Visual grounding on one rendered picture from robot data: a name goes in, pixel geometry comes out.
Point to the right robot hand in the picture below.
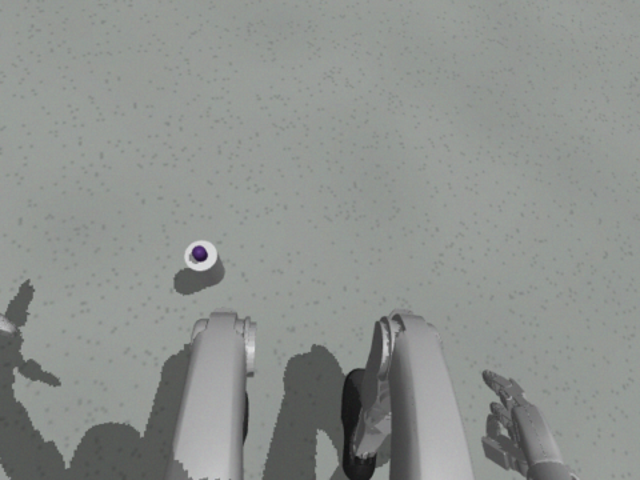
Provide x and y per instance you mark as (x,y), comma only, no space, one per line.
(526,425)

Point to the right robot arm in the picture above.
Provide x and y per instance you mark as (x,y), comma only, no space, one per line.
(551,471)

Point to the right robot foot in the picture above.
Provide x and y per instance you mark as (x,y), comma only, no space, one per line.
(354,467)

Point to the bottle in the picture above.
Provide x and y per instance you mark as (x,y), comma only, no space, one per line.
(203,259)

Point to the left robot hand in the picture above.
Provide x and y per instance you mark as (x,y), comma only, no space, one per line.
(7,328)

